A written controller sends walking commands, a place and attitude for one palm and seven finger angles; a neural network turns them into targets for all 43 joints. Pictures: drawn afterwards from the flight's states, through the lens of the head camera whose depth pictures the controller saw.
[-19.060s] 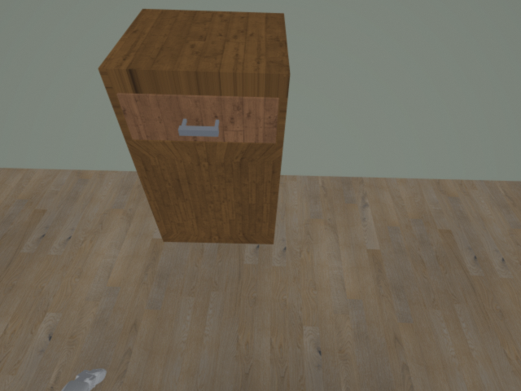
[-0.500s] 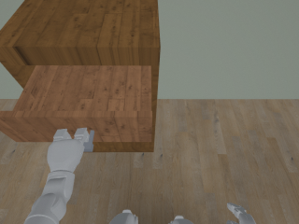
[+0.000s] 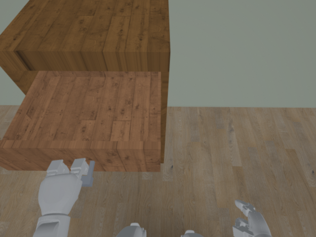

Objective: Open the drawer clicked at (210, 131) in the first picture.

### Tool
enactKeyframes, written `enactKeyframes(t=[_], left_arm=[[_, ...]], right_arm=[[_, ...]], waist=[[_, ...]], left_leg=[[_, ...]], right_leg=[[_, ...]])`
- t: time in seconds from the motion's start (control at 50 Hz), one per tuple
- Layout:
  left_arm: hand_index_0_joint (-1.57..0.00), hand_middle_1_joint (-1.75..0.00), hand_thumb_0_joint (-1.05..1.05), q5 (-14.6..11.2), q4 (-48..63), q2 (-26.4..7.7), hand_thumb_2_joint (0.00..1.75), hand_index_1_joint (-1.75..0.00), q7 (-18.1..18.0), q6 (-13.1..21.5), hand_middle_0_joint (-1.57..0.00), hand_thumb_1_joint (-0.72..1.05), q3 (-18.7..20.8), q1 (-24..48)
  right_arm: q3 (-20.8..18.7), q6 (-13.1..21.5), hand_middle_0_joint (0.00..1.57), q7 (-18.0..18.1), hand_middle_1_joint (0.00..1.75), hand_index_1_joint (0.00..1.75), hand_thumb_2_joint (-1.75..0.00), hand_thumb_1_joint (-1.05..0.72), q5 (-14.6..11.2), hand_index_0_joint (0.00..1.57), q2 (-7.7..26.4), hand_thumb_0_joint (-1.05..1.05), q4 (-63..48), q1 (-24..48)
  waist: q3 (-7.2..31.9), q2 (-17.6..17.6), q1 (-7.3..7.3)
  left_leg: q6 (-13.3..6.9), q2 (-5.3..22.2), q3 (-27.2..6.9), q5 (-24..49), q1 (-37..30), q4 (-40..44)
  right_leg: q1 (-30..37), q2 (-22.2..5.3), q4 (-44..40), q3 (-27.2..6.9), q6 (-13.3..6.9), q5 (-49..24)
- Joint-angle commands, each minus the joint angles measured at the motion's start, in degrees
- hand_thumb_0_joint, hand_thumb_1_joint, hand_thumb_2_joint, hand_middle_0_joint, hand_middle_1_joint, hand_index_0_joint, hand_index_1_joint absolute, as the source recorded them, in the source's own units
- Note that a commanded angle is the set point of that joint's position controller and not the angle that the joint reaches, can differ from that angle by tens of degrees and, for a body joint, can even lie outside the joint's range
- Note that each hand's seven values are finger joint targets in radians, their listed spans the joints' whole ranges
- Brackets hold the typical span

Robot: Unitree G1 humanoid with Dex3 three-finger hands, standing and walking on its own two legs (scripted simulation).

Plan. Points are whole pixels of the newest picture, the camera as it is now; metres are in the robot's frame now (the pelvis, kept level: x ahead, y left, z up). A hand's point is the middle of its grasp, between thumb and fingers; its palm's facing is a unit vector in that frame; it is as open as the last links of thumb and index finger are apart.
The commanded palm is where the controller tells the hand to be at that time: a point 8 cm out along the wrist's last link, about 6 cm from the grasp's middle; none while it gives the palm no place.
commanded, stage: pull the drawer open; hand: left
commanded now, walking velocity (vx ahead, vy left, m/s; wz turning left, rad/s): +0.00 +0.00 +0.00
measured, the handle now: (71, 172) +0.27 +0.25 -0.02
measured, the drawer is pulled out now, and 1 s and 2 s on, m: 0.26 0.30 0.30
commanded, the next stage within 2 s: open the thumb to release the handle in 0.72 s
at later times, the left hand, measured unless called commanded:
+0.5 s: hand (66, 216) +0.18 +0.24 -0.04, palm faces -0.06 -0.09 -0.99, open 5.7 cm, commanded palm +0.13 +0.23 +0.01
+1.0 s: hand (65, 215) +0.18 +0.24 -0.04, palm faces -0.01 -0.08 -1.00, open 6.2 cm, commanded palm +0.16 +0.24 +0.01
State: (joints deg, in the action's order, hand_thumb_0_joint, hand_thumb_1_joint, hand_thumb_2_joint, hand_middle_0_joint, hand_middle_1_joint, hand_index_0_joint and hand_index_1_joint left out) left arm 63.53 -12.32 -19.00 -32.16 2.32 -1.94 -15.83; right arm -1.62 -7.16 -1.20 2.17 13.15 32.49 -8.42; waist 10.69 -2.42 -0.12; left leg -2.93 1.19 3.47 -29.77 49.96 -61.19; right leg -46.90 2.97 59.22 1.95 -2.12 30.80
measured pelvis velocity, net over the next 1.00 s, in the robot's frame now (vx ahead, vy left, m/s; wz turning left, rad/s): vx -0.01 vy -0.01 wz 0.02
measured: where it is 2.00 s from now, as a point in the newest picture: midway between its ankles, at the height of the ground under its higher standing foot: outside the picture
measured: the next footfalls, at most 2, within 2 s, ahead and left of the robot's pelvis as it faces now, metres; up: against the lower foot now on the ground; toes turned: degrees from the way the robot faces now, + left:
none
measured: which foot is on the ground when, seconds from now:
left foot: down 0.00-1.00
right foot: down 0.00-1.00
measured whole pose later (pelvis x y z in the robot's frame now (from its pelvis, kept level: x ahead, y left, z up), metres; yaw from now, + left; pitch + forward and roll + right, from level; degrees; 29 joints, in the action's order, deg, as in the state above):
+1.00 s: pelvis -0.01 -0.01 -0.02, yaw +1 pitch +20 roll -1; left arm 62.7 -2.2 -20.1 -33.9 7.9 1.2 -26.6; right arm -1.6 -6.3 -2.0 3.8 13.4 31.2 -7.3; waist 11.4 -2.8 -2.4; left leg -2.2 1.0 2.3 -31.7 56.4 -67.6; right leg -53.2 2.7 66.4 3.3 -3.1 33.7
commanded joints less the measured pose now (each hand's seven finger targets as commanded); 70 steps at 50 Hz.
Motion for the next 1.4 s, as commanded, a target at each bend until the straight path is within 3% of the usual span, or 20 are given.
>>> enactKeyframes(t=[0.0,0.04,0.16,0.3,0.38,0.46,0.58,0.72,0.76,0.78,0.8,0.82,0.86,0.94,1.06,1.08,1.18,1.2,1.28,1.38], left_arm=[[-0.40,-1.35,0.00,-1.2,11.4,-7.2,0.90,-1.35,-3.4,-1.2,-0.40,0.90,5.3,-6.4],[-0.40,-1.35,0.00,-0.9,13.6,-8.3,0.90,-1.35,-3.6,-0.9,-0.40,0.90,6.2,-7.6],[-0.40,-1.35,0.00,-1.8,15.4,-7.1,0.90,-1.35,-3.1,0.1,-0.40,0.90,5.6,-14.6],[-0.40,-1.35,0.00,-1.3,18.5,-7.2,0.90,-1.35,-2.9,2.2,-0.40,0.90,5.8,-19.1],[-0.40,-1.35,0.00,-2.0,19.3,-8.5,0.90,-1.35,-2.4,2.9,-0.40,0.90,7.7,-25.0],[-0.40,-1.35,0.00,-2.4,20.1,-7.6,0.90,-1.35,-2.1,3.1,-0.40,0.90,7.3,-27.9],[-0.40,-1.35,0.00,-2.4,20.6,-9.2,0.90,-1.35,-2.1,4.5,-0.40,0.90,9.6,-28.0],[-0.40,-1.35,0.00,-2.3,20.5,-10.5,0.90,-1.35,-3.0,5.6,-0.40,0.90,12.4,-29.0],[-0.40,-1.35,0.00,-2.5,20.5,-9.0,0.90,-1.35,-2.9,5.4,-0.40,0.90,10.8,-28.9],[-0.40,-1.35,0.00,-2.6,20.4,-10.2,0.90,-1.35,-2.9,5.4,-0.40,0.90,12.1,-29.0],[-0.40,-1.35,0.00,-1.4,21.5,-9.9,0.90,-1.35,-3.4,5.2,-0.40,0.90,8.8,-11.2],[-0.40,-1.34,0.00,-1.2,21.2,-10.6,0.87,-1.34,-4.1,5.5,-0.40,0.83,11.5,-11.1],[-0.38,-1.33,0.00,-1.1,17.3,-9.9,0.81,-1.33,-4.4,5.2,-0.38,0.69,11.2,-15.6],[-0.36,-1.30,0.00,-2.2,18.0,-11.1,0.69,-1.30,-3.9,3.7,-0.36,0.41,11.2,-13.5],[-0.33,-1.25,0.00,-2.3,14.4,-10.5,0.51,-1.25,-3.3,1.5,-0.33,-0.01,9.4,-10.8],[-0.33,-1.24,0.00,-2.3,14.3,-11.3,0.48,-1.24,-3.1,1.5,-0.33,-0.08,10.1,-9.8],[-0.30,-1.21,0.00,-2.3,13.5,-11.5,0.33,-1.21,-2.4,1.5,-0.30,-0.43,9.5,-8.8],[-0.30,-1.20,0.00,-2.5,12.7,-10.5,0.30,-1.20,-2.3,1.5,-0.30,-0.50,8.4,-8.4],[-0.30,-1.20,0.00,-2.5,10.5,-12.5,0.30,-1.20,-1.8,2.0,-0.30,-0.50,10.1,-4.7],[-0.30,-1.20,0.00,-2.2,9.3,-13.1,0.30,-1.20,-1.7,2.8,-0.30,-0.50,10.1,-1.8]], right_arm=[[-2.7,2.3,0.20,0.2,0.30,0.30,-0.90,-0.90,0.4,0.20,6.9,0.00,-8.4,2.8],[-2.5,2.3,0.20,0.2,0.30,0.30,-0.90,-0.90,0.6,0.20,6.9,0.00,-8.7,3.2],[-2.3,2.8,0.20,0.0,0.30,0.30,-0.90,-0.90,0.8,0.20,6.6,0.00,-9.8,3.4],[-1.9,3.0,0.20,-0.7,0.30,0.30,-0.90,-0.90,1.2,0.20,6.4,0.00,-10.9,4.4],[-1.6,3.0,0.20,-1.2,0.30,0.30,-0.90,-0.90,1.2,0.20,6.1,0.00,-11.7,5.0],[-1.7,2.9,0.20,-1.5,0.30,0.30,-0.90,-0.90,1.0,0.20,5.7,0.00,-12.3,5.2],[-1.7,2.8,0.20,-1.6,0.30,0.30,-0.90,-0.90,1.5,0.20,5.8,0.00,-12.2,5.2],[-2.1,2.9,0.20,-1.4,0.30,0.30,-0.90,-0.90,1.7,0.20,5.6,0.00,-11.7,5.1],[-2.2,2.9,0.20,-1.5,0.30,0.30,-0.90,-0.90,1.7,0.20,5.8,0.00,-11.7,4.6],[-2.2,2.8,0.20,-1.6,0.30,0.30,-0.90,-0.90,1.7,0.20,5.7,0.00,-11.6,4.7],[-2.4,2.6,0.20,-1.3,0.30,0.30,-0.90,-0.90,2.4,0.20,7.1,0.00,-9.8,4.0],[-2.7,3.0,0.20,-0.6,0.30,0.30,-0.90,-0.90,2.5,0.20,6.5,0.00,-9.9,3.4],[-2.6,3.6,0.20,-0.4,0.30,0.30,-0.90,-0.90,2.2,0.20,6.6,0.00,-9.9,3.2],[-2.6,3.4,0.20,0.0,0.30,0.30,-0.90,-0.90,1.8,0.20,6.8,0.00,-9.7,3.0],[-2.3,2.9,0.20,1.1,0.30,0.30,-0.90,-0.90,0.8,0.20,6.5,0.00,-9.5,3.5],[-2.1,2.8,0.20,1.1,0.30,0.30,-0.90,-0.90,0.8,0.20,6.5,0.00,-9.3,3.4],[-1.8,2.9,0.20,1.2,0.30,0.30,-0.90,-0.90,0.6,0.20,6.4,0.00,-9.3,4.0],[-1.9,3.0,0.20,1.4,0.30,0.30,-0.90,-0.90,0.4,0.20,6.4,0.00,-9.4,4.0],[-1.6,3.1,0.20,1.7,0.30,0.30,-0.90,-0.90,0.6,0.20,6.6,0.00,-9.0,4.3],[-1.8,3.5,0.20,1.8,0.30,0.30,-0.90,-0.90,0.5,0.20,6.7,0.00,-8.6,3.9]], waist=[[14.1,-0.8,-2.21],[15.8,-1.4,-2.85],[14.4,0.5,-2.90],[12.7,-0.9,-3.07],[13.2,-0.1,-4.58],[11.8,-1.3,-4.52],[12.2,0.9,-4.44],[14.4,-1.1,-4.85],[13.8,-0.8,-4.33],[14.4,0.1,-4.62],[12.8,1.1,0.40],[14.0,1.0,-1.00],[14.1,-0.5,-2.06],[17.7,1.6,-1.91],[13.1,0.8,-1.50],[14.1,2.6,-1.54],[12.7,0.7,-1.66],[10.3,-0.4,-1.27],[9.8,2.2,-1.00],[10.6,0.2,-1.29]], left_leg=[[1.1,-1.6,-4.2,27.6,-16.8,5.4],[1.2,-1.5,-4.3,29.4,-17.8,5.2],[1.0,-1.6,-4.2,28.2,-16.4,4.4],[1.0,-1.8,-4.3,25.7,-15.2,3.2],[1.1,-2.1,-4.0,25.1,-13.9,3.0],[0.9,-1.9,-3.9,25.2,-13.3,3.0],[0.9,-2.1,-3.8,23.5,-11.4,2.1],[0.9,-2.0,-3.7,26.0,-11.6,1.4],[0.9,-1.9,-3.7,26.1,-12.0,1.3],[1.0,-2.2,-3.5,25.4,-12.0,1.1],[0.9,-1.8,-4.2,22.3,-10.5,-1.1],[0.6,-1.8,-4.3,21.9,-9.4,-0.6],[0.7,-1.9,-4.0,22.4,-10.4,-0.4],[0.8,-2.3,-3.6,21.8,-11.2,-0.1],[0.5,-2.2,-3.5,17.7,-10.0,1.9],[0.4,-2.3,-3.3,17.7,-9.9,1.9],[0.5,-2.3,-3.2,16.3,-10.0,3.1],[0.4,-2.2,-3.4,15.3,-9.9,3.5],[0.2,-2.3,-3.2,11.9,-7.1,3.2],[0.1,-2.3,-3.1,10.7,-7.3,3.4]], right_leg=[[4.2,0.9,-5.7,-0.3,-1.0,-26.5],[3.9,0.9,-5.0,-0.6,-1.1,-27.0],[4.1,0.7,-4.8,-0.5,-1.0,-27.3],[0.8,0.6,-3.8,-0.6,-1.3,-23.7],[1.6,0.7,-3.5,-1.3,-1.6,-24.1],[2.1,0.7,-3.5,-0.7,-1.6,-24.6],[1.1,0.6,-2.9,-1.8,-1.6,-25.1],[1.8,0.6,-2.0,-1.9,-1.8,-27.7],[1.3,0.6,-2.1,-1.2,-1.6,-27.5],[1.2,0.7,-2.2,-2.1,-1.6,-27.6],[-4.0,0.0,-1.8,-2.7,-1.2,-26.8],[-1.7,0.1,-1.3,-1.5,-0.9,-26.4],[-1.7,0.3,-1.3,-0.9,-1.1,-25.8],[0.5,0.0,-2.3,-2.3,-0.9,-27.0],[1.8,0.2,-4.8,-1.2,-0.8,-22.6],[2.1,0.1,-5.0,-1.7,-0.6,-22.9],[2.5,0.1,-6.1,-1.8,-0.6,-20.7],[2.0,0.2,-6.8,-1.6,-0.9,-19.6],[1.7,-0.1,-7.7,-2.8,-0.4,-15.8],[1.2,-0.2,-8.0,-3.0,-0.5,-12.9]])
